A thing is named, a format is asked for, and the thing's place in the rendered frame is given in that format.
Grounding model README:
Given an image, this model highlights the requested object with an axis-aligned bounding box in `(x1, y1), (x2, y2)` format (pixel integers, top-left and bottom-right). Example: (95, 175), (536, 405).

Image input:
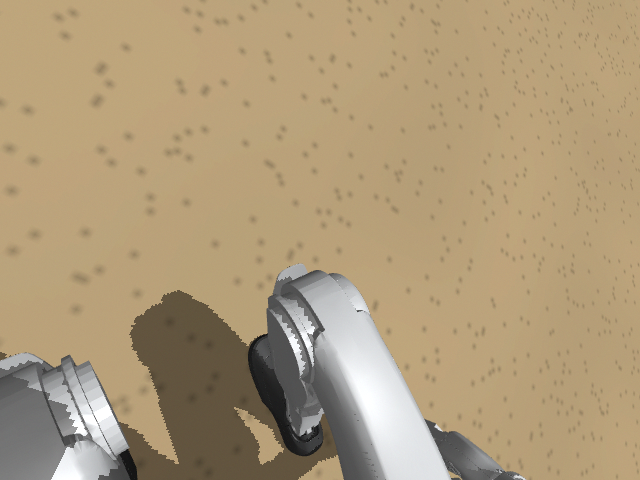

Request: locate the right robot foot
(248, 334), (323, 456)

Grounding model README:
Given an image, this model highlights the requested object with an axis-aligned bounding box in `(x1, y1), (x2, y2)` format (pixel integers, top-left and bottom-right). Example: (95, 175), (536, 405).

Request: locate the left robot foot
(120, 449), (138, 480)

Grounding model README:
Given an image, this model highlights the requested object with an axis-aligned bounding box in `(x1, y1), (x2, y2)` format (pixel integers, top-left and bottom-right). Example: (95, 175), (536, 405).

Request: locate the right robot hand
(425, 419), (505, 480)

